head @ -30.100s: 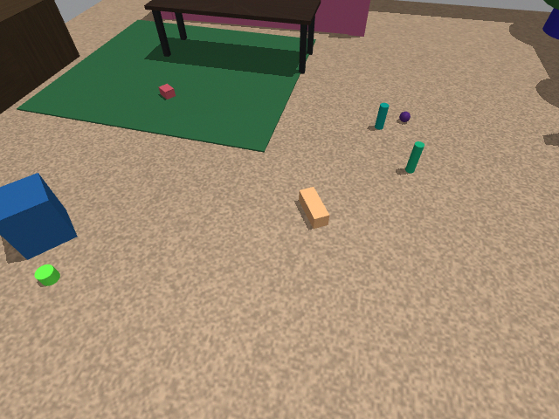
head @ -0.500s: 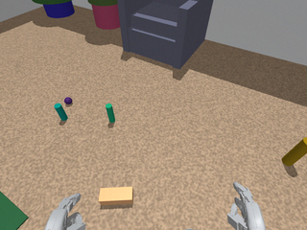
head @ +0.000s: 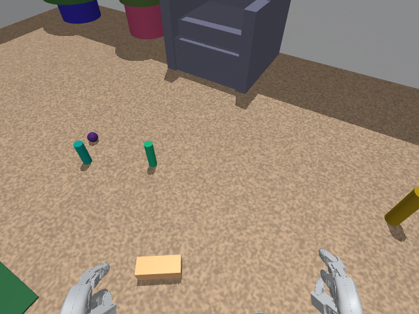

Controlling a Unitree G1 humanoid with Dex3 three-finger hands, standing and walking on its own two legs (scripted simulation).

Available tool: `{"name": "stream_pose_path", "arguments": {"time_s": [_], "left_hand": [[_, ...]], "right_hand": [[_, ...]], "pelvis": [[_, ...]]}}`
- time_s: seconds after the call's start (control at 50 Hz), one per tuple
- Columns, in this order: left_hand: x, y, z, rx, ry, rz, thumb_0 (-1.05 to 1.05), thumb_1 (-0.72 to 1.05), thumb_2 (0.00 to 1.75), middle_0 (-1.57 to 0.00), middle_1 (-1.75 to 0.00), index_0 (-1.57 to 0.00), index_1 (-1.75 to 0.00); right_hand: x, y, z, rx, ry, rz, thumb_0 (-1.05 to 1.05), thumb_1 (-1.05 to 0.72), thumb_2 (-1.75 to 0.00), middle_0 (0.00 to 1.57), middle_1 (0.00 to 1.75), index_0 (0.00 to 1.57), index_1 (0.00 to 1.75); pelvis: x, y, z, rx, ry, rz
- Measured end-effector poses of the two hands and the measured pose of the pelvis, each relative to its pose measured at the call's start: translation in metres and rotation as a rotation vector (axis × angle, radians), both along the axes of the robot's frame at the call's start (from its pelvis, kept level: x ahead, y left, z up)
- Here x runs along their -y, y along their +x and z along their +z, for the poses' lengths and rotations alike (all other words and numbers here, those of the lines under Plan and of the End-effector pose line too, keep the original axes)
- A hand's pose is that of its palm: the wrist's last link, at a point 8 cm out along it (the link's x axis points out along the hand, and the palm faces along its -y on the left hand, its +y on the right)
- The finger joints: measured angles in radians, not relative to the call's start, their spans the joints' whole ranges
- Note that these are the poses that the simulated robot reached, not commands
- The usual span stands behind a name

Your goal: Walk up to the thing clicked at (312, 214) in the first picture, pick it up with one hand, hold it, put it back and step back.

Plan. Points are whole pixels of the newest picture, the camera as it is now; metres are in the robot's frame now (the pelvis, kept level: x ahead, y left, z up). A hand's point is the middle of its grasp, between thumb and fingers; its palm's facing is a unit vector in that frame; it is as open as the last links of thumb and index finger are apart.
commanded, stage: home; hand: left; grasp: from above
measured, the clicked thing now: (159, 267) +0.44 +0.21 -0.68
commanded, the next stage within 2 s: stand in 0.24 s
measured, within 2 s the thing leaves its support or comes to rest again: neither
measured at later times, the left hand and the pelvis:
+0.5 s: hand out of the picture +0.15 +0.21 -0.09, palm faces +0.01 -0.95 -0.32, open 7.4 cm; pelvis -0.01 +0.00 +0.02, yaw +0 degrees
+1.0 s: hand out of the picture +0.04 +0.24 -0.10, palm faces +0.06 -0.94 -0.33, open 7.4 cm; pelvis +0.00 +0.00 +0.06, yaw +1 degrees
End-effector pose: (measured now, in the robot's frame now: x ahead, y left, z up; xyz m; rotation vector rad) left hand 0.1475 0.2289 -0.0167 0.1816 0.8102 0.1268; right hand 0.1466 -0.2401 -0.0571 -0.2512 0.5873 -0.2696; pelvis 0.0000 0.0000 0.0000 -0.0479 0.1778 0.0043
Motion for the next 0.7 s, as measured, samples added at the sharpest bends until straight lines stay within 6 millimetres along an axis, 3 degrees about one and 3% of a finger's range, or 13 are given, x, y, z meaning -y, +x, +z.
{"name": "stream_pose_path", "arguments": {"time_s": [0.34,0.44,0.58,0.7], "left_hand": [[0.003,0.001,-0.001,0.002,-0.003,0.003,0.01,0.9,0.9,-0.2,-0.3,-0.2,-0.3],[-0.014,0.004,-0.025,0.02,0.099,-0.038,0.01,0.9,0.9,-0.2,-0.3,-0.2,-0.3],[-0.046,-0.033,-0.049,-0.161,0.127,0.029,0.01,0.9,0.9,-0.2,-0.3,-0.2,-0.3],[-0.056,-0.076,-0.056,-0.319,0.124,0.088,0.01,0.9,0.9,-0.2,-0.3,-0.2,-0.3]], "right_hand": [[0.004,0.002,0.0,0.001,-0.003,-0.004,0.01,-0.91,-0.9,0.2,0.3,0.2,0.3],[0.011,-0.008,-0.018,-0.274,-0.05,0.149,0.01,-0.91,-0.9,0.2,0.3,0.2,0.3],[0.031,-0.037,-0.017,-0.447,-0.014,0.084,0.01,-0.91,-0.9,0.2,0.3,0.2,0.3],[0.036,-0.059,-0.015,-0.546,0.002,0.03,0.01,-0.91,-0.9,0.2,0.3,0.2,0.3]], "pelvis": [[0.002,0.002,-0.001,-0.003,0.001,0.001],[0.002,-0.007,0.011,0.096,0.033,0.002],[-0.001,-0.005,0.027,0.152,0.045,0.0],[-0.003,0.0,0.04,0.182,0.039,0.007]]}}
